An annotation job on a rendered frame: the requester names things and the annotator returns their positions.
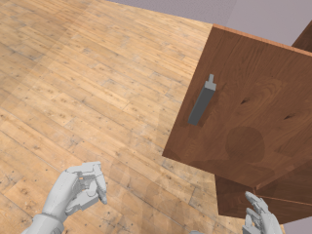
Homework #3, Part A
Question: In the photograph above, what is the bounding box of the right robot hand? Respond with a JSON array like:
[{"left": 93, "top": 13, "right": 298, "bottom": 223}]
[{"left": 242, "top": 191, "right": 283, "bottom": 234}]

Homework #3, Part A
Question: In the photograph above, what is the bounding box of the cupboard door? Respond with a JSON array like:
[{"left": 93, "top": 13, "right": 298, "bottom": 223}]
[{"left": 162, "top": 23, "right": 312, "bottom": 188}]

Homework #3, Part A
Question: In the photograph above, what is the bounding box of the left robot forearm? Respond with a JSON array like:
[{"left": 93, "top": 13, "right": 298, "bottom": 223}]
[{"left": 20, "top": 213, "right": 64, "bottom": 234}]

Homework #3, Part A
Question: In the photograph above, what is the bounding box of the left robot hand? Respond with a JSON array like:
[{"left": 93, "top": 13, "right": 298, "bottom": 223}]
[{"left": 42, "top": 161, "right": 107, "bottom": 223}]

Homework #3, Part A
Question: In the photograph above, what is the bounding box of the handle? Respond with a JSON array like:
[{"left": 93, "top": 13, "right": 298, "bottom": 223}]
[{"left": 187, "top": 74, "right": 216, "bottom": 126}]

